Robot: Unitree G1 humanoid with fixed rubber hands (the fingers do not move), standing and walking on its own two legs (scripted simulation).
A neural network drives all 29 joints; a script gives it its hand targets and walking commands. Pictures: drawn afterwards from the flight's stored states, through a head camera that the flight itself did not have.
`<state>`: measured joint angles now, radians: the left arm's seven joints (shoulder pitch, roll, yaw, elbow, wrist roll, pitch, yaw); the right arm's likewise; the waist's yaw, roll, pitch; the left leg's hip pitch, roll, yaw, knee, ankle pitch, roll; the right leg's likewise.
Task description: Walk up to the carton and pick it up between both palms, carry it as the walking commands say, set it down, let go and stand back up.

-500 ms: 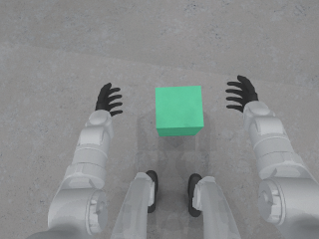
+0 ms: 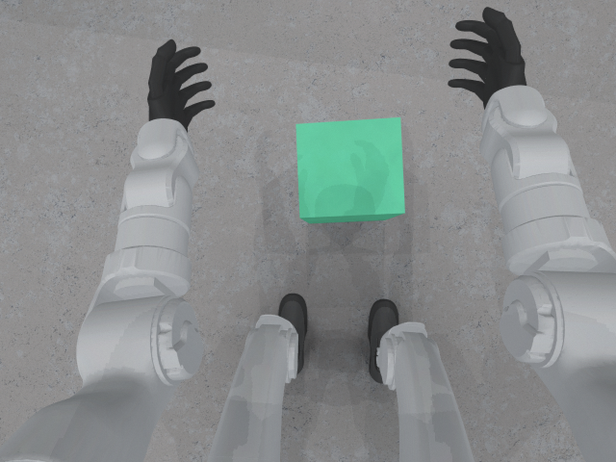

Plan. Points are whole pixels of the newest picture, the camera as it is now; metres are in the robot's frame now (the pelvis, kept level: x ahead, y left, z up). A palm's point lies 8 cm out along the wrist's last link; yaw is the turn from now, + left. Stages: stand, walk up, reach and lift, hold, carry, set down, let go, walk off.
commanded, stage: reach and lift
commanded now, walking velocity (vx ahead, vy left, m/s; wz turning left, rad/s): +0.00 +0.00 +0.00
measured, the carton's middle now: (347, 179) +0.49 -0.01 -0.52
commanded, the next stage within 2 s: none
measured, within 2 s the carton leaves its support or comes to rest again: neither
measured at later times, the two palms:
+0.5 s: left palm (211, 155) +0.48 +0.21 -0.25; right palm (457, 136) +0.52 -0.16 -0.26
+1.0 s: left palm (239, 173) +0.48 +0.21 -0.40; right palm (424, 156) +0.52 -0.15 -0.40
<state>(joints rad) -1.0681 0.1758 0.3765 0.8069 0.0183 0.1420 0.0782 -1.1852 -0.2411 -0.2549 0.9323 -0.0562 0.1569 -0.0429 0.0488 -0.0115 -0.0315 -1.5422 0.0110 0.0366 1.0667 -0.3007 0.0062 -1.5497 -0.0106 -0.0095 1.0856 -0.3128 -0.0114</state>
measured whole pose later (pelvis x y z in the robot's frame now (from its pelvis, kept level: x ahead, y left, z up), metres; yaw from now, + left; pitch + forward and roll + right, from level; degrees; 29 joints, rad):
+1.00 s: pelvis -0.06 +0.00 -0.24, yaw +0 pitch +30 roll +1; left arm -1.50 0.35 0.10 1.05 -0.26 0.14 0.19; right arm -1.61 -0.44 0.02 1.15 0.28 0.16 -0.14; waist 0.06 -0.01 0.52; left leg -2.06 0.02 0.03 2.07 -0.52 0.02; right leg -2.07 -0.02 -0.01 2.08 -0.54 -0.02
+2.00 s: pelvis -0.06 +0.00 -0.27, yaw +0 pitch +32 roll +1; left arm -1.57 0.28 0.07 1.16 -0.23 0.04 0.18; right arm -1.64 -0.37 0.07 1.23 0.28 0.05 -0.15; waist 0.06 -0.01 0.52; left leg -2.16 0.02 0.03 2.15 -0.54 0.01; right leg -2.17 -0.01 0.00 2.17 -0.55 -0.02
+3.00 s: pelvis -0.05 +0.01 -0.27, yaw -1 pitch +29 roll +0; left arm -1.46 0.16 0.38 0.76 -0.02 0.30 0.17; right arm -1.52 -0.23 -0.25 0.88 -0.02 0.30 -0.13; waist 0.07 0.00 0.52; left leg -2.10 -0.09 -0.04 2.18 -0.58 -0.05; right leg -2.09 0.06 0.03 2.18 -0.58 0.04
